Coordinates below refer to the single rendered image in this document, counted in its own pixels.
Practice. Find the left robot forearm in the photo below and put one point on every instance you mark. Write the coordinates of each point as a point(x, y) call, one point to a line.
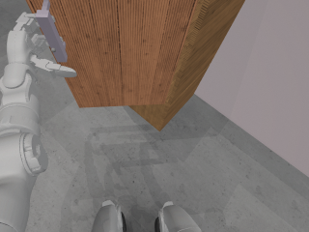
point(20, 108)

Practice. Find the robot right shin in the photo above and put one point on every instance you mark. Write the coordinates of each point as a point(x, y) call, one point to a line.
point(169, 203)

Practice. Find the robot left hand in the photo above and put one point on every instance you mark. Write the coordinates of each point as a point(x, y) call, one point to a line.
point(20, 48)

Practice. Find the handle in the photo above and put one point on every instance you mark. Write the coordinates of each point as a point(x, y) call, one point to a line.
point(50, 32)

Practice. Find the robot left thigh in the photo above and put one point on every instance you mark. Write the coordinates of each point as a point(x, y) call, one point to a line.
point(108, 219)

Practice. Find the robot left upper arm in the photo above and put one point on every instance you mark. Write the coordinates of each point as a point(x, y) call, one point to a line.
point(22, 159)

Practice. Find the cupboard door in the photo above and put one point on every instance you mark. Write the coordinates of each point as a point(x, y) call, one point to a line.
point(124, 52)

